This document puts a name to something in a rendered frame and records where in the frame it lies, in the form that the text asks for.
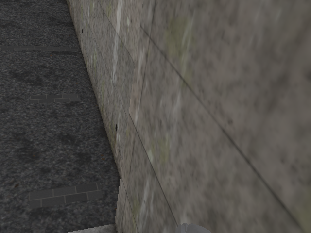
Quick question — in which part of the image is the robot right thigh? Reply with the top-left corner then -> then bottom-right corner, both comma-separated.
175,222 -> 212,233

